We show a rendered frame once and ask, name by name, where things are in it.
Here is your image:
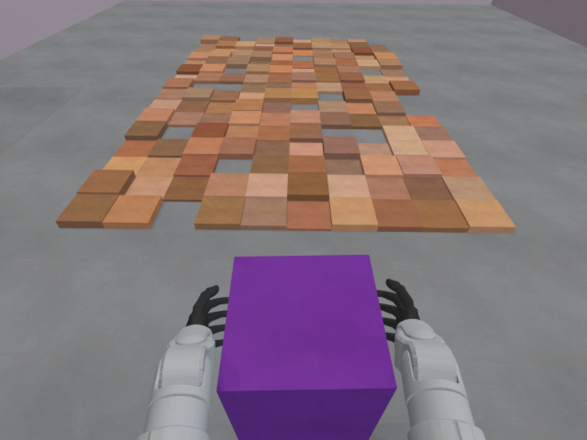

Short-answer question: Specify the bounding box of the left robot hand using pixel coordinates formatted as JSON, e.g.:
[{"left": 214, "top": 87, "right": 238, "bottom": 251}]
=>
[{"left": 186, "top": 285, "right": 229, "bottom": 347}]

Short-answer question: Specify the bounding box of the right robot hand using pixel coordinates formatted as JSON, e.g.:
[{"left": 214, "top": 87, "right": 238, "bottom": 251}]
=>
[{"left": 377, "top": 279, "right": 420, "bottom": 342}]

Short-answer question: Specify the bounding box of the right robot forearm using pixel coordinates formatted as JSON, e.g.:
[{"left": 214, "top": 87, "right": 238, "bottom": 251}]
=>
[{"left": 394, "top": 319, "right": 486, "bottom": 440}]

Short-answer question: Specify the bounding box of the left robot forearm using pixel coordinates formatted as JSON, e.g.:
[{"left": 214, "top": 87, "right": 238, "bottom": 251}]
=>
[{"left": 136, "top": 324, "right": 216, "bottom": 440}]

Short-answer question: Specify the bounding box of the carton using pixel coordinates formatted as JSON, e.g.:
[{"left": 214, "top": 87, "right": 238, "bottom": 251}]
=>
[{"left": 216, "top": 255, "right": 397, "bottom": 440}]

